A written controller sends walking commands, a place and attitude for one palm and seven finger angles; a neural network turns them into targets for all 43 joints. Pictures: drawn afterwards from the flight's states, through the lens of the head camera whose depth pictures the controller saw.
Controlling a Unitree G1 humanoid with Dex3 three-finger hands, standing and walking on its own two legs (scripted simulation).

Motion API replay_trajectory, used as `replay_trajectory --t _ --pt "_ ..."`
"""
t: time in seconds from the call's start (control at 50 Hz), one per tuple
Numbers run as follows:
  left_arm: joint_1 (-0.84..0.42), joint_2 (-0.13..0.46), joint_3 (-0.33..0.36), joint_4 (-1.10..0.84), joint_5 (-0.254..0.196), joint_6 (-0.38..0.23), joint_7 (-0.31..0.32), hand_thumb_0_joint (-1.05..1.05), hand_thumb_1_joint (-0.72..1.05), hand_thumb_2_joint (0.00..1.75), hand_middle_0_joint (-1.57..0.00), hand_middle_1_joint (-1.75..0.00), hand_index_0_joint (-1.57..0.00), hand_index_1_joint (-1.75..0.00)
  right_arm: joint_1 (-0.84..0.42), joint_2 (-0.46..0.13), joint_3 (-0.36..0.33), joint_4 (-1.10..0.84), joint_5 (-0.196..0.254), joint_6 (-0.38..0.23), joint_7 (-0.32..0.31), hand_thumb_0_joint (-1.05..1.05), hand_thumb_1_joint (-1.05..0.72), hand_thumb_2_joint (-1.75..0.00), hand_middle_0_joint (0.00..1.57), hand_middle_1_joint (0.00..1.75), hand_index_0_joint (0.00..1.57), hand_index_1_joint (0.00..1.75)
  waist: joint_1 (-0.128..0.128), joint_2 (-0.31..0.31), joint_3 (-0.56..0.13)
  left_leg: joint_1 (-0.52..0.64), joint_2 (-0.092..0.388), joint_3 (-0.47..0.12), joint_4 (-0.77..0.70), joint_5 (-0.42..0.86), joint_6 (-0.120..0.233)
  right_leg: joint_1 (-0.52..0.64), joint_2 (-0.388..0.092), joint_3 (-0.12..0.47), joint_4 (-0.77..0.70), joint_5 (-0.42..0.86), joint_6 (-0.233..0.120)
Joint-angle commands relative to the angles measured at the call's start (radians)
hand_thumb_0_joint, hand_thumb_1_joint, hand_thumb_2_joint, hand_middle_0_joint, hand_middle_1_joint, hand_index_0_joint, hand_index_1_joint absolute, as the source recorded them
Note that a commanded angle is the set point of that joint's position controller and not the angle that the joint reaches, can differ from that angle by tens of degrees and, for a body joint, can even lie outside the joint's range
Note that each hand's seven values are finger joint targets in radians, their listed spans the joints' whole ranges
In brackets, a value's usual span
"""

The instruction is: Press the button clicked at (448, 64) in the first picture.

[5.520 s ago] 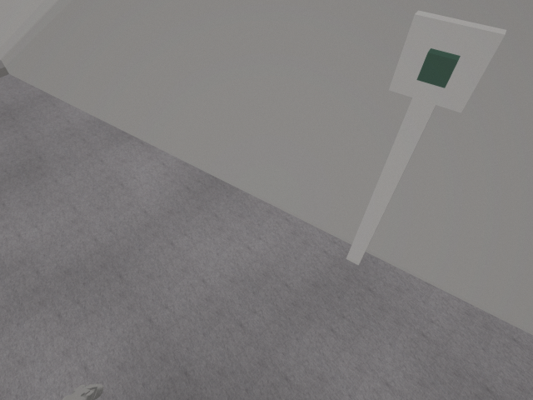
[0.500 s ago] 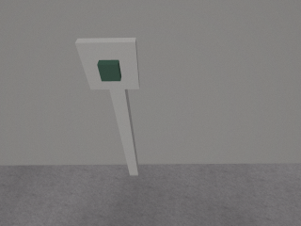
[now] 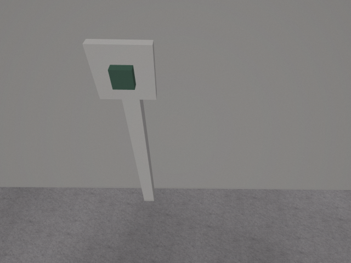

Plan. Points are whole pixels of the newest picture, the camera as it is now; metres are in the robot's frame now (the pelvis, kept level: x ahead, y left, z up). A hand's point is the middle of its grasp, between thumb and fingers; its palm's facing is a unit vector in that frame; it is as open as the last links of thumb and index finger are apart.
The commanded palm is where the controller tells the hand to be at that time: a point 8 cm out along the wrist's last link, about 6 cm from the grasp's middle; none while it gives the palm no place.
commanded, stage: look again from close up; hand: left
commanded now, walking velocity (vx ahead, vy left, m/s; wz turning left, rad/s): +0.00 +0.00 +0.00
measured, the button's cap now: (122, 76) +0.56 +0.18 +0.13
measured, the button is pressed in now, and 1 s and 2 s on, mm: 0 0 0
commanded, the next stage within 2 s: shuffle to correct the standing spot in 0.52 s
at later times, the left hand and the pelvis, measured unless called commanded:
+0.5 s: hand out of the picture +0.04 +0.18 -0.18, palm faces +0.04 -0.98 -0.20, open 7.3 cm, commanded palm none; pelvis +0.02 +0.01 -0.01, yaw +1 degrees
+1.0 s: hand out of the picture +0.01 +0.15 -0.19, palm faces +0.07 -0.98 -0.18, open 7.4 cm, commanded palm none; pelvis +0.06 -0.02 -0.02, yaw +1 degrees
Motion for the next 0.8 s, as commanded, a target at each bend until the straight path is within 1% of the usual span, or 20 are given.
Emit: replay_trajectory --t 0.0,0.02,0.04,0.06,0.08,0.1,0.12,0.14,0.16,0.22,0.26,0.34,0.38,0.44,0.52,0.6,0.66,0.7,0.74,0.78 --pt "0.062 0.157 0.009 -0.073 0.017 -0.046 0.028 0.00 0.90 0.90 -0.20 -0.30 -0.20 -0.30 0.011 -0.070 -0.004 -0.129 -0.007 -0.014 0.017 0.00 -0.90 -0.90 0.20 0.30 0.20 0.30 -0.030 -0.011 0.067 -0.040 0.063 -0.115 0.143 -0.132 -0.016 -0.181 -0.203 0.193 -0.149 -0.048 -0.024" --pt "0.022 0.145 0.008 -0.096 0.015 -0.047 0.022 0.00 0.90 0.90 -0.20 -0.30 -0.20 -0.30 0.050 -0.077 -0.006 -0.119 -0.014 -0.010 0.020 0.00 -0.90 -0.90 0.20 0.30 0.20 0.30 -0.050 0.014 0.053 -0.030 0.056 -0.109 0.155 -0.124 -0.013 -0.217 -0.179 0.188 -0.134 -0.190 -0.045" --pt "0.022 0.139 0.009 -0.111 0.012 -0.048 0.019 0.00 0.90 0.90 -0.20 -0.30 -0.20 -0.30 0.069 -0.073 -0.005 -0.121 -0.016 -0.012 0.021 0.00 -0.90 -0.90 0.20 0.30 0.20 0.30 -0.049 0.033 0.040 -0.032 0.055 -0.109 0.147 -0.101 -0.007 -0.217 -0.165 0.177 -0.111 -0.175 -0.056" --pt "0.016 0.141 0.011 -0.115 0.012 -0.049 0.015 0.00 0.90 0.90 -0.20 -0.30 -0.20 -0.30 0.082 -0.075 -0.003 -0.125 -0.019 -0.014 0.020 0.00 -0.90 -0.90 0.20 0.30 0.20 0.30 -0.048 0.080 0.015 -0.019 0.058 -0.111 0.132 -0.087 -0.002 -0.207 -0.158 0.149 -0.077 -0.144 -0.057" --pt "0.024 0.132 0.012 -0.118 0.010 -0.048 0.014 0.00 0.90 0.90 -0.20 -0.30 -0.20 -0.30 0.083 -0.077 0.000 -0.135 -0.018 -0.020 0.019 0.00 -0.90 -0.90 0.20 0.30 0.20 0.30 -0.039 0.068 0.009 -0.031 0.067 -0.128 0.107 -0.059 0.006 -0.185 -0.137 0.137 -0.045 -0.100 -0.053" --pt "0.030 0.122 0.010 -0.114 0.009 -0.045 0.012 0.00 0.90 0.90 -0.20 -0.30 -0.20 -0.30 0.072 -0.082 0.000 -0.139 -0.016 -0.023 0.015 0.00 -0.90 -0.90 0.20 0.30 0.20 0.30 -0.026 0.062 0.028 -0.053 0.077 -0.141 0.084 -0.053 0.015 -0.174 -0.121 0.121 -0.026 -0.082 -0.046" --pt "0.043 0.115 0.006 -0.111 0.009 -0.043 0.011 0.00 0.90 0.90 -0.20 -0.30 -0.20 -0.30 0.062 -0.086 0.002 -0.144 -0.014 -0.027 0.013 0.00 -0.90 -0.90 0.20 0.30 0.20 0.30 -0.015 0.024 0.034 -0.064 0.083 -0.151 0.070 -0.028 0.022 -0.153 -0.111 0.114 -0.014 -0.042 -0.040" --pt "0.052 0.108 0.004 -0.107 0.009 -0.041 0.010 0.00 0.90 0.90 -0.20 -0.30 -0.20 -0.30 0.055 -0.093 0.003 -0.145 -0.011 -0.031 0.010 0.00 -0.90 -0.90 0.20 0.30 0.20 0.30 -0.008 0.007 0.038 -0.065 0.086 -0.154 0.065 0.002 0.026 -0.137 -0.108 0.109 -0.006 0.000 -0.035" --pt "0.053 0.108 0.005 -0.105 0.010 -0.040 0.009 0.00 0.90 0.90 -0.20 -0.30 -0.20 -0.30 0.053 -0.095 0.004 -0.143 -0.013 -0.033 0.009 0.00 -0.90 -0.90 0.20 0.30 0.20 0.30 -0.004 0.015 0.043 -0.062 0.089 -0.153 0.059 0.031 0.030 -0.126 -0.108 0.100 0.007 0.037 -0.033" --pt "0.056 0.118 0.004 -0.102 0.008 -0.035 0.010 0.00 0.90 0.90 -0.20 -0.30 -0.20 -0.30 0.038 -0.109 0.006 -0.129 -0.010 -0.036 0.005 0.00 -0.90 -0.90 0.20 0.30 0.20 0.30 0.005 -0.029 0.047 -0.039 0.091 -0.147 0.051 0.084 0.032 -0.103 -0.111 0.094 0.015 0.114 -0.022" --pt "0.052 0.127 0.004 -0.105 0.009 -0.032 0.010 0.00 0.90 0.90 -0.20 -0.30 -0.20 -0.30 0.026 -0.113 0.007 -0.122 -0.009 -0.033 0.005 0.00 -0.90 -0.90 0.20 0.30 0.20 0.30 0.007 -0.036 0.065 -0.040 0.089 -0.142 0.044 0.081 0.032 -0.100 -0.112 0.093 0.009 0.124 -0.018" --pt "0.039 0.144 0.007 -0.109 0.007 -0.025 0.010 0.00 0.90 0.90 -0.20 -0.30 -0.20 -0.30 0.012 -0.124 0.009 -0.109 -0.011 -0.031 0.003 0.00 -0.90 -0.90 0.20 0.30 0.20 0.30 0.009 -0.009 0.076 -0.029 0.090 -0.139 0.023 0.073 0.030 -0.097 -0.114 0.093 0.000 0.109 -0.014" --pt "0.040 0.152 0.009 -0.110 0.008 -0.024 0.009 0.00 0.90 0.90 -0.20 -0.30 -0.20 -0.30 0.004 -0.130 0.009 -0.108 -0.010 -0.032 0.003 0.00 -0.90 -0.90 0.20 0.30 0.20 0.30 0.011 0.011 0.055 -0.012 0.092 -0.137 0.027 0.104 0.031 -0.080 -0.115 0.091 0.000 0.135 -0.011" --pt "0.033 0.162 0.009 -0.109 0.008 -0.024 0.008 0.00 0.90 0.90 -0.20 -0.30 -0.20 -0.30 -0.006 -0.135 0.008 -0.104 -0.010 -0.032 0.001 0.00 -0.90 -0.90 0.20 0.30 0.20 0.30 0.009 -0.006 0.037 0.009 0.093 -0.131 0.030 0.125 0.029 -0.066 -0.121 0.094 -0.002 0.182 -0.010" --pt "0.030 0.169 0.010 -0.106 0.008 -0.021 0.006 0.00 0.90 0.90 -0.20 -0.30 -0.20 -0.30 -0.020 -0.140 0.009 -0.095 -0.009 -0.032 -0.001 0.00 -0.90 -0.90 0.20 0.30 0.20 0.30 0.011 0.022 0.034 0.016 0.095 -0.129 0.025 0.134 0.027 -0.058 -0.123 0.094 -0.009 0.187 -0.009" --pt "0.034 0.167 0.008 -0.098 0.008 -0.019 0.004 0.00 0.90 0.90 -0.20 -0.30 -0.20 -0.30 -0.030 -0.141 0.009 -0.089 -0.008 -0.031 -0.002 0.00 -0.90 -0.90 0.20 0.30 0.20 0.30 0.012 0.018 0.040 0.025 0.096 -0.130 0.020 0.127 0.027 -0.063 -0.123 0.094 -0.018 0.180 -0.007" --pt "0.049 0.150 0.011 -0.087 0.015 -0.010 -0.001 0.00 0.90 0.90 -0.20 -0.30 -0.20 -0.30 -0.016 -0.140 0.004 -0.079 -0.013 -0.023 0.000 0.00 -0.90 -0.90 0.20 0.30 0.20 0.30 0.007 -0.003 0.044 0.019 0.106 -0.131 0.023 -0.044 0.039 -0.084 -0.100 0.075 0.000 -0.009 -0.014" --pt "0.051 0.145 0.016 -0.092 0.020 -0.002 -0.010 0.00 0.90 0.90 -0.20 -0.30 -0.20 -0.30 -0.019 -0.153 -0.006 -0.085 -0.016 -0.018 0.002 0.00 -0.90 -0.90 0.20 0.30 0.20 0.30 0.005 0.036 0.099 -0.022 0.127 -0.161 -0.012 -0.193 0.051 -0.142 -0.082 0.062 0.020 -0.125 -0.020" --pt "0.061 0.140 0.020 -0.098 0.024 0.000 -0.018 0.00 0.90 0.90 -0.20 -0.30 -0.20 -0.30 -0.012 -0.166 -0.016 -0.094 -0.018 -0.016 0.002 0.00 -0.90 -0.90 0.20 0.30 0.20 0.30 0.005 0.056 0.121 -0.046 0.157 -0.202 -0.043 -0.274 0.070 -0.168 -0.065 0.038 0.060 -0.154 -0.022" --pt "0.078 0.132 0.024 -0.101 0.028 -0.003 -0.022 0.00 0.90 0.90 -0.20 -0.30 -0.20 -0.30 -0.005 -0.177 -0.026 -0.101 -0.018 -0.017 0.000 0.00 -0.90 -0.90 0.20 0.30 0.20 0.30 0.007 0.063 0.109 -0.042 0.190 -0.241 -0.047 -0.283 0.095 -0.183 -0.051 0.023 0.100 -0.142 -0.024"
